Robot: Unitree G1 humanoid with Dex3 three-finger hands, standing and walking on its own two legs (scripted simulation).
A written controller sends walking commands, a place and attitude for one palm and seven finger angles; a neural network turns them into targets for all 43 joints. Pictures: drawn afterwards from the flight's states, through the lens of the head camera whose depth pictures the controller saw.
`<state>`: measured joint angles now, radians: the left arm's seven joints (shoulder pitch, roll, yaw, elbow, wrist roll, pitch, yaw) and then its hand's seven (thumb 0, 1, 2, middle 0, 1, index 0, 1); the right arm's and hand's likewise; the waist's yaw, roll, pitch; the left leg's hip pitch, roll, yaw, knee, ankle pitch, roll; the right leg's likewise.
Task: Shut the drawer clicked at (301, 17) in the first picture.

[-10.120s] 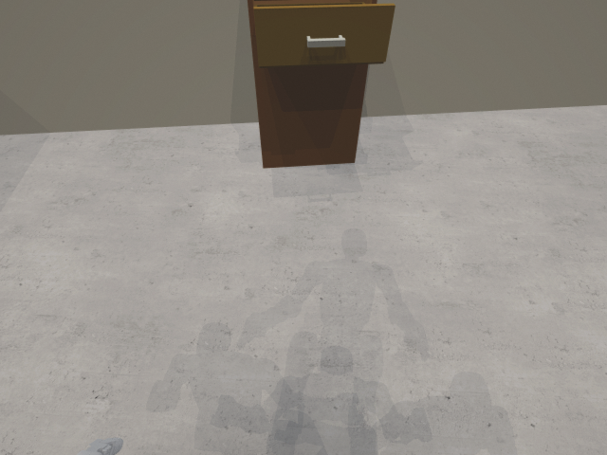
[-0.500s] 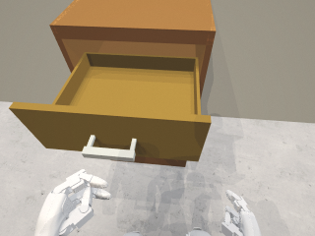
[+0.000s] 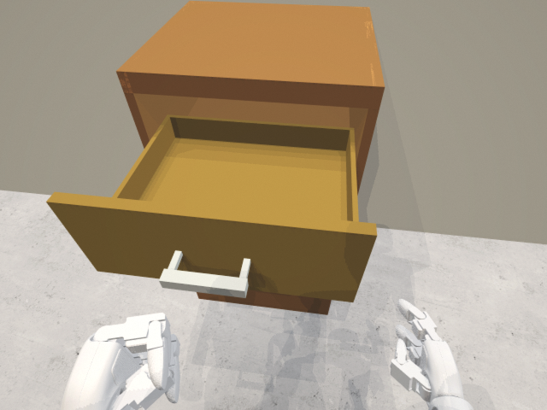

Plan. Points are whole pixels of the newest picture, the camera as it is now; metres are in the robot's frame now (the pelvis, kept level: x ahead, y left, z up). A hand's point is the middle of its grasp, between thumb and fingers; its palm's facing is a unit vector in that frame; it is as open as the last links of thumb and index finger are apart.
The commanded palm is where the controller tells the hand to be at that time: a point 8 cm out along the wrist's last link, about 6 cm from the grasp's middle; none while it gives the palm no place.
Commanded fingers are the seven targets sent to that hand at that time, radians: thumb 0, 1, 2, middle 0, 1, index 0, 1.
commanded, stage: raise the hand and make a fist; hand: left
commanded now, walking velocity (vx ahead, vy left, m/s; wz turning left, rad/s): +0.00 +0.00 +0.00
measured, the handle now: (207, 271) +0.30 +0.13 +0.06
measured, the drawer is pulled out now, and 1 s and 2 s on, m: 0.30 0.30 0.30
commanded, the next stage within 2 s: bring the fist close to the handle in 0.62 s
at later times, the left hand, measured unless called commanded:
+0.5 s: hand (169, 370) +0.14 +0.11 +0.16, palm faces -0.03 -1.00 -0.06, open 3.3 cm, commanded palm +0.08 +0.16 +0.16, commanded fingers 0.00 0.90 0.90 -1.40 -1.60 -1.40 -1.60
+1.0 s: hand (183, 372) +0.14 +0.11 +0.13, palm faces -0.03 -1.00 -0.03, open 3.3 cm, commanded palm +0.11 +0.15 +0.13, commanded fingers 0.00 0.90 0.90 -1.40 -1.60 -1.40 -1.60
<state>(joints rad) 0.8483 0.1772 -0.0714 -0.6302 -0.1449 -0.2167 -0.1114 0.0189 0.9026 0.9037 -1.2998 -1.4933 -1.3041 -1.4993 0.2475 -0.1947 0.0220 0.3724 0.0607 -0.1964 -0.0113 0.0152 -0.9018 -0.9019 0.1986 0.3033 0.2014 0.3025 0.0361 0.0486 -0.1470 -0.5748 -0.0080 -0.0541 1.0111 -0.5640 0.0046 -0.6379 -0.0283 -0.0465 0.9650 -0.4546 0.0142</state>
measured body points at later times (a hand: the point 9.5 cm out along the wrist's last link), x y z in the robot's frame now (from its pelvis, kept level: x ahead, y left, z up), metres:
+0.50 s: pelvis +0.01 +0.00 +0.01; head -0.01 -0.02 +0.46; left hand +0.13 +0.17 +0.17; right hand +0.21 -0.22 -0.02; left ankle -0.03 +0.12 -0.68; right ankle +0.02 -0.13 -0.68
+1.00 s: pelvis +0.00 +0.00 +0.01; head +0.00 -0.02 +0.46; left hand +0.14 +0.16 +0.14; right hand +0.20 -0.21 -0.04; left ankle -0.03 +0.12 -0.68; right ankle +0.02 -0.13 -0.68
